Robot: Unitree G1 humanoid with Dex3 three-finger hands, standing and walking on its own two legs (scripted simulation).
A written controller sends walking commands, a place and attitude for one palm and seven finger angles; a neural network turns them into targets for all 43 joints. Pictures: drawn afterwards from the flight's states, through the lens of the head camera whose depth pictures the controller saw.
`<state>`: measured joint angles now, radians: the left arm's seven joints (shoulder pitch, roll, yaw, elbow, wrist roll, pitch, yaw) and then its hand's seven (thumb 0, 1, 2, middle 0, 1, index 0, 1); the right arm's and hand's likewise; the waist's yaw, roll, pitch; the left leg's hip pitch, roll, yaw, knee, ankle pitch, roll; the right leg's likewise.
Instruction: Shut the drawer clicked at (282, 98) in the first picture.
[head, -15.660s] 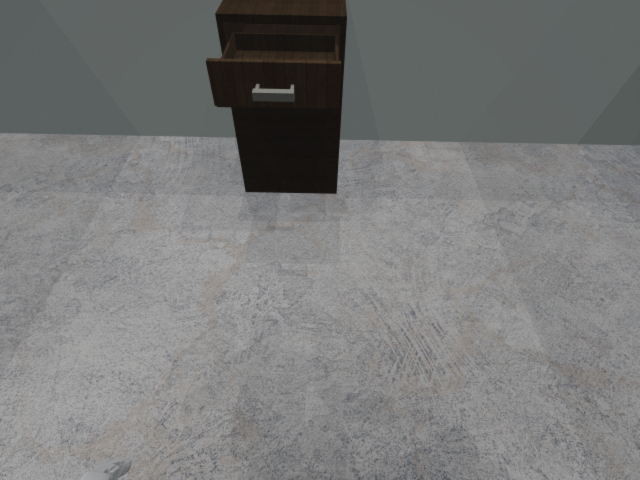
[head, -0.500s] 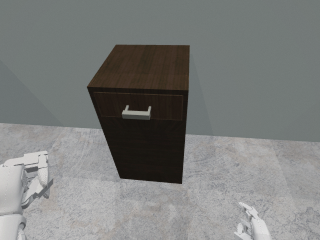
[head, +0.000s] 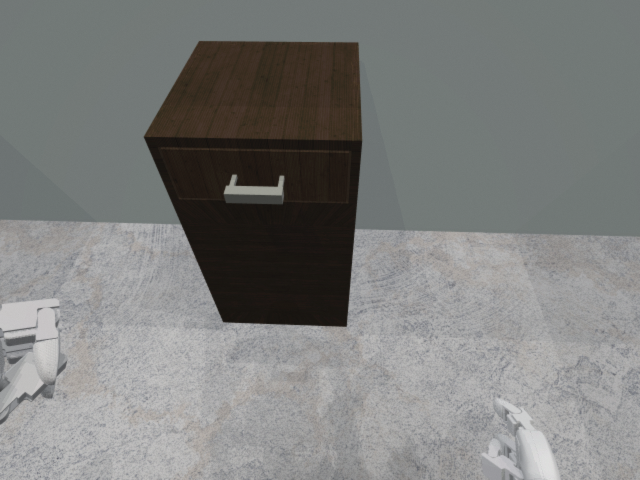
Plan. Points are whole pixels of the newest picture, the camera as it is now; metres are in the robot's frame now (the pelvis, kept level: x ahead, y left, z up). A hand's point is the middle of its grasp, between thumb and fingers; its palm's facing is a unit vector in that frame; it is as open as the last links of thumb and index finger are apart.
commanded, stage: step back with the hand held close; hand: left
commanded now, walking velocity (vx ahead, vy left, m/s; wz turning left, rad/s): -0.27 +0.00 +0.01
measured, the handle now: (256, 187) +0.68 +0.18 -0.09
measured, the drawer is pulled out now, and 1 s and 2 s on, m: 0.00 0.00 0.00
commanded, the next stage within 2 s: stop stepping back and stand still in 0.92 s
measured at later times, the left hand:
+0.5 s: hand out of the picture +0.11 +0.25 +0.16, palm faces +0.41 -0.75 -0.52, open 3.2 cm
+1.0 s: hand out of the picture +0.05 +0.21 +0.17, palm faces +0.25 -0.85 -0.47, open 3.3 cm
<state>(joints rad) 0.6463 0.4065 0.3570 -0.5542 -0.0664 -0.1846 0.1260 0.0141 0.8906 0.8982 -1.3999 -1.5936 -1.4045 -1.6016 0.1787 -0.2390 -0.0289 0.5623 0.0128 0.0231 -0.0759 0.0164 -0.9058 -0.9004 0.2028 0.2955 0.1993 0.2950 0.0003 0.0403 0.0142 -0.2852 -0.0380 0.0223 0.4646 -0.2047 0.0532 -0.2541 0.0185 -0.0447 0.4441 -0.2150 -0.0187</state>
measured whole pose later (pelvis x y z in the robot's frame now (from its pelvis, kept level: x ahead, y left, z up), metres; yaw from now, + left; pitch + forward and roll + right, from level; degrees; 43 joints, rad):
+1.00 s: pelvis -0.17 -0.01 +0.00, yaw -2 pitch +8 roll -3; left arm 0.57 0.45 0.41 -0.69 -0.04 -0.30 0.12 0.01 0.89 0.90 -1.40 -1.59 -1.41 -1.60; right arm 0.10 -0.13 0.01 0.63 -0.05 -0.16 -0.01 0.01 -0.90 -0.90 0.21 0.30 0.20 0.30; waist 0.01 -0.04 0.02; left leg -0.53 0.09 0.06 0.36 0.04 0.02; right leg -0.20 0.05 0.03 0.61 -0.48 0.01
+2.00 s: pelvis -0.27 -0.01 -0.01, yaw +0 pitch -1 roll +0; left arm 0.64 0.44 0.40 -0.68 -0.03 -0.22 0.15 0.02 0.89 0.90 -1.40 -1.59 -1.41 -1.60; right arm 0.22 -0.14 0.05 0.61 0.00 -0.13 -0.03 0.02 -0.90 -0.90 0.21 0.30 0.20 0.30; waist -0.03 -0.03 0.07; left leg -0.33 0.04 0.06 0.62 -0.27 0.00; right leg -0.29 0.02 -0.06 0.60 -0.28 -0.03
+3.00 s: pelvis -0.28 +0.01 +0.00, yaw +0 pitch -2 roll +0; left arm 0.23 0.16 0.00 1.13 0.01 0.00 0.02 0.00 0.91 0.90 -0.21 -0.31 -0.21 -0.32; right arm 0.27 -0.16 -0.01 1.13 -0.02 0.01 -0.02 0.01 -0.91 -0.90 0.20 0.30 0.20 0.29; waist -0.01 0.01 0.04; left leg -0.18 -0.01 0.06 0.40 -0.19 0.03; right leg -0.20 -0.01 -0.05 0.40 -0.18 -0.01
